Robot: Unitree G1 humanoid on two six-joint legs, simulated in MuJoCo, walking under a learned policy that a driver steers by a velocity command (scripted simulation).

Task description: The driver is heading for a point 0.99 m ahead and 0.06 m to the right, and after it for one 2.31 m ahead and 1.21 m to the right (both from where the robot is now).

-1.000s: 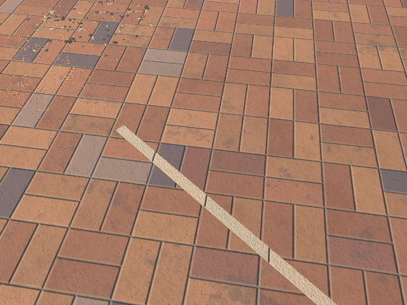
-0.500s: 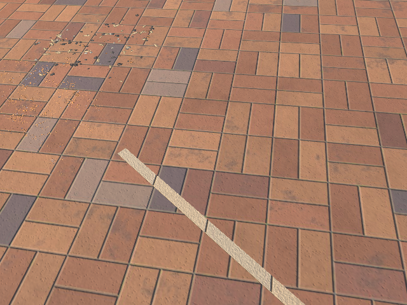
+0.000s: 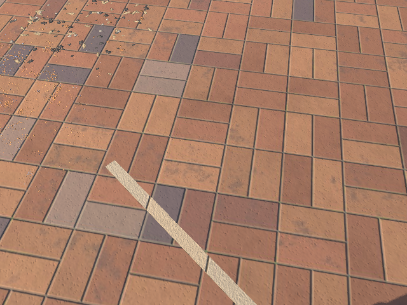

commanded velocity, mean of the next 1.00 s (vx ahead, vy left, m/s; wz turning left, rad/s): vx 0.28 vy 0.00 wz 0.00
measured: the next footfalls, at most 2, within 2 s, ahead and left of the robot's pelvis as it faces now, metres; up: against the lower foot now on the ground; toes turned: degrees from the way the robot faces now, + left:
right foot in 0.44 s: +0.45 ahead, -0.15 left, +0.00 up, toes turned -3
left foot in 0.82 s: +0.44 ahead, +0.08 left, +0.00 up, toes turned +1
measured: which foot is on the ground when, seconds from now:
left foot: down 0.00-0.46, up 0.48-0.80, down 0.82-1.00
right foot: up 0.00-0.42, down 0.44-1.00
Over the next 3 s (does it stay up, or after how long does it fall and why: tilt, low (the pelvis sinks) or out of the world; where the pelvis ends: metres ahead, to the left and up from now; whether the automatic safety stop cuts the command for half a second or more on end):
stays up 0.62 0.02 0.01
